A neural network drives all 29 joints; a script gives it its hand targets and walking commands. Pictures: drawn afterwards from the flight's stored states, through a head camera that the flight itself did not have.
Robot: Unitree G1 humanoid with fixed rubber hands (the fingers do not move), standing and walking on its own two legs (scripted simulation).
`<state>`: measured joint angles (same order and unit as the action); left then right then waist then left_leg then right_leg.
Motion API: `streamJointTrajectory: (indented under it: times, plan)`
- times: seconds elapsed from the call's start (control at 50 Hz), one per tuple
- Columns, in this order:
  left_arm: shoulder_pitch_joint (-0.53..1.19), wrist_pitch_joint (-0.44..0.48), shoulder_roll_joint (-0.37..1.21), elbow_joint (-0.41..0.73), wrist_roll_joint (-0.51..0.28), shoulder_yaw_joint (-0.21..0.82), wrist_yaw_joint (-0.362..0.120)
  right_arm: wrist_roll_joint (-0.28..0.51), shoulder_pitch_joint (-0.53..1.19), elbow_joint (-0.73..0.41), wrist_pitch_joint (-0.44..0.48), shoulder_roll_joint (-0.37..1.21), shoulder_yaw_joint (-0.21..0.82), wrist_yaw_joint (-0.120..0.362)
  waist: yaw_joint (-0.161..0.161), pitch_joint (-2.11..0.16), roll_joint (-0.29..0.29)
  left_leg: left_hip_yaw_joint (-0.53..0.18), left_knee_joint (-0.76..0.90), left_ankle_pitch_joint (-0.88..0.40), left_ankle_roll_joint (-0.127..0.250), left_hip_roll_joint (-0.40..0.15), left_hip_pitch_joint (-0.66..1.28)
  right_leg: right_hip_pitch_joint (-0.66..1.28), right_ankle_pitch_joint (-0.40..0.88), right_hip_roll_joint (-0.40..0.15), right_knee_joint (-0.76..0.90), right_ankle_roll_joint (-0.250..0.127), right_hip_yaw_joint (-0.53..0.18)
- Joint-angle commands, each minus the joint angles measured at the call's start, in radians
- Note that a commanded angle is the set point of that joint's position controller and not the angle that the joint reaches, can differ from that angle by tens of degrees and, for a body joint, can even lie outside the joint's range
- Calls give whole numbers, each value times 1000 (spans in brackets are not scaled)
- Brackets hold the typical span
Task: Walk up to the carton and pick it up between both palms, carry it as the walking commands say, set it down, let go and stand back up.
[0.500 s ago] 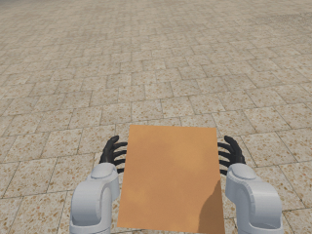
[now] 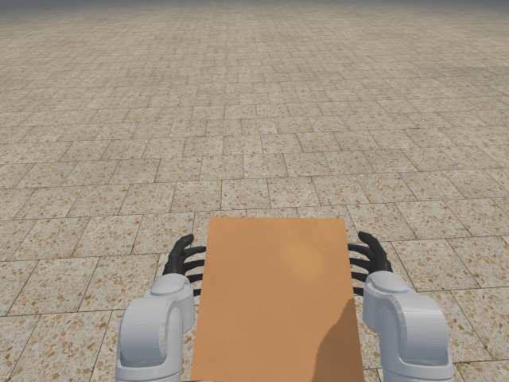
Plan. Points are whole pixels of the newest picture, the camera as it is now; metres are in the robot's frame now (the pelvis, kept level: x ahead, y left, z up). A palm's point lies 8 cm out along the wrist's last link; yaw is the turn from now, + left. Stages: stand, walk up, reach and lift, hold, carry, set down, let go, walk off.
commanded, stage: carry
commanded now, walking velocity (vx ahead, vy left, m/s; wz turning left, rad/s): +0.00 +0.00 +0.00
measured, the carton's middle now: (275, 307) +0.28 -0.01 +0.00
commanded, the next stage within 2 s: hold in 1.42 s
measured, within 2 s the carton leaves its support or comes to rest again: neither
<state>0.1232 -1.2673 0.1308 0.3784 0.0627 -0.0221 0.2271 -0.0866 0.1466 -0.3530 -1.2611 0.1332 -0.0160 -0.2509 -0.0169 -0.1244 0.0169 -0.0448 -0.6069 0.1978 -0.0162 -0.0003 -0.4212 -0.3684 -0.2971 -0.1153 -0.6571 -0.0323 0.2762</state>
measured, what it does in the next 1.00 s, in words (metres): stands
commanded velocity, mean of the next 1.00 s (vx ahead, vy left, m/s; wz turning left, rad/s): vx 0.00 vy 0.00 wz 0.00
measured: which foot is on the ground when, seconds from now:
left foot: down 0.00-1.00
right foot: down 0.00-1.00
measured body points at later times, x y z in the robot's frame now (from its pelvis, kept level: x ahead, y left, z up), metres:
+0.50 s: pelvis +0.01 +0.00 +0.00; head -0.02 +0.00 +0.45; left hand +0.31 +0.14 +0.06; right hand +0.31 -0.14 +0.06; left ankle +0.08 +0.14 -0.72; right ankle +0.04 -0.09 -0.72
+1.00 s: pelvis +0.01 +0.00 +0.00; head -0.01 +0.00 +0.45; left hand +0.32 +0.15 +0.03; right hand +0.32 -0.14 +0.03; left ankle +0.08 +0.14 -0.72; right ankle +0.04 -0.09 -0.72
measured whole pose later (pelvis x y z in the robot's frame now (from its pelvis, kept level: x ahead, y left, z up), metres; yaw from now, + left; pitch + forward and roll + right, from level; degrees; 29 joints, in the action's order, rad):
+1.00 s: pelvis +0.01 +0.00 +0.00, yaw +0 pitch +2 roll +0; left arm 0.24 -0.69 0.15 -0.26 0.18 -0.21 0.08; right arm -0.23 0.26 0.26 -0.71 0.15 -0.12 -0.12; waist -0.02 -0.10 -0.01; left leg -0.04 -0.60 0.21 -0.02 0.00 -0.43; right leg -0.37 -0.29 -0.11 -0.63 -0.03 0.28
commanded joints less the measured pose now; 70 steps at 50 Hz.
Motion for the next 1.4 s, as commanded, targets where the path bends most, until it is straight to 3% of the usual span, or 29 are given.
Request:
streamJointTrajectory:
  times: [0.0,0.06,0.12,0.14,0.2,0.22,0.26,0.34,0.4,0.42,0.48,0.54,0.58,0.68,0.76,0.82,0.84,0.86,0.92,0.96,1.02,1.1,1.16,1.18,1.2,1.3,1.34,1.36,1.38]
  plan:
    - [485,58,857,18,-266,453,-216,280,445,-58,54,856,441,226,41,-125,8,-24,219,54,28,-43,-19,118,-228,-97,272,22,-167]
    - [491,88,821,-93,-232,389,-223,238,429,69,80,831,389,227,41,-131,28,-8,196,57,30,-33,-29,128,-245,-116,303,11,-183]
    - [544,95,931,71,-300,487,-221,310,489,-107,88,929,484,230,42,-149,5,2,195,37,28,-40,-16,139,-231,-116,284,12,-165]
    - [504,111,829,-137,-216,367,-223,228,447,107,105,829,362,234,42,-166,-12,1,193,8,33,-49,-1,150,-179,-108,266,13,-153]
    - [549,134,911,-6,-271,446,-228,272,507,-48,129,900,440,236,44,-142,25,-17,209,8,24,-51,-33,167,-157,-85,253,6,-155]
    - [482,160,758,-305,-149,277,-231,155,428,256,154,752,280,241,45,-165,12,-18,198,4,32,-51,-24,182,-156,-88,255,2,-157]
    - [574,193,884,-131,-230,391,-241,225,512,76,185,874,382,253,46,-165,-2,-7,207,24,29,-50,-15,170,-188,-95,261,-6,-159]
    - [570,261,800,-336,-141,278,-247,148,539,248,256,786,284,263,47,-170,-8,0,195,15,27,-49,-15,187,-169,-91,258,-8,-154]
    - [635,337,800,-329,-137,278,-261,132,555,303,325,808,283,278,49,-196,-37,-25,189,-80,23,-69,2,237,-50,-81,216,-12,-136]
    - [623,369,745,-472,-86,208,-266,84,558,425,360,752,214,285,51,-223,-41,-11,179,-83,25,-65,27,240,-50,-78,218,-12,-129]
    - [629,419,828,-396,-128,288,-282,120,575,329,415,824,298,296,52,-244,-44,-18,166,-172,26,-78,56,267,28,-69,191,-9,-115]
    - [602,468,770,-540,-78,237,-299,60,541,463,466,759,245,308,51,-271,-26,-14,145,-229,30,-83,64,296,111,-70,168,-14,-99]
    - [644,501,814,-419,-119,304,-310,104,565,375,496,819,316,322,49,-280,-42,-19,149,-231,33,-81,76,306,96,-63,171,-13,-101]
    - [588,543,786,-586,-72,261,-336,64,541,489,545,781,298,341,47,-270,-25,3,133,-204,42,-79,45,316,129,-89,188,-16,-109]
    - [622,566,807,-461,-120,320,-348,96,518,438,558,835,351,344,44,-281,-9,18,130,-173,42,-70,37,327,135,-95,208,-14,-117]
    - [604,579,789,-502,-113,310,-360,85,515,466,575,825,347,347,45,-272,-18,15,117,-209,50,-78,47,322,140,-88,203,-7,-108]
    - [571,589,728,-627,-60,241,-363,37,498,579,587,763,287,350,47,-264,-12,7,122,-216,53,-81,29,328,140,-85,200,-7,-107]
    - [623,602,757,-562,-84,278,-365,68,540,525,599,798,321,355,47,-243,-24,7,119,-188,50,-79,18,313,104,-85,204,-9,-119]
    - [606,640,690,-659,-52,213,-373,32,531,627,637,741,274,360,45,-238,33,32,98,-115,42,-65,-8,334,101,-108,240,-16,-146]
    - [627,638,752,-520,-115,303,-374,89,541,497,636,804,349,355,42,-253,-8,27,114,-116,44,-71,19,318,60,-108,235,-8,-140]
    - [642,651,719,-549,-98,298,-376,67,506,566,649,788,325,360,43,-269,-83,-10,119,-251,56,-98,53,309,113,-72,182,3,-110]
    - [585,673,669,-666,-56,246,-382,41,504,632,679,736,300,365,43,-248,-49,0,114,-184,55,-87,27,306,64,-87,214,-2,-141]
    - [641,701,687,-544,-107,298,-386,80,528,561,701,770,350,364,41,-249,-28,-6,115,-163,56,-87,15,311,51,-82,223,0,-148]
    - [622,704,641,-666,-64,244,-387,37,497,681,707,731,294,366,40,-247,-40,-4,108,-188,54,-94,23,316,87,-86,211,2,-144]
    - [650,706,688,-534,-115,311,-386,83,514,564,705,781,360,365,39,-248,-29,-11,101,-211,54,-95,17,323,115,-80,207,3,-143]
    - [608,714,663,-610,-93,285,-389,51,469,626,712,750,328,363,39,-288,-37,-8,80,-262,56,-99,51,332,192,-72,179,-2,-133]
    - [635,709,684,-573,-104,319,-391,72,491,590,710,779,358,366,40,-262,-69,-17,95,-239,61,-99,31,315,123,-71,186,-1,-137]
    - [620,712,656,-642,-80,282,-394,48,486,647,714,749,327,368,38,-244,-53,-16,98,-198,61,-91,24,309,82,-75,207,1,-151]
    - [643,711,688,-544,-117,321,-391,87,508,562,707,789,380,367,37,-236,-2,-12,98,-138,60,-83,1,308,27,-81,240,1,-167]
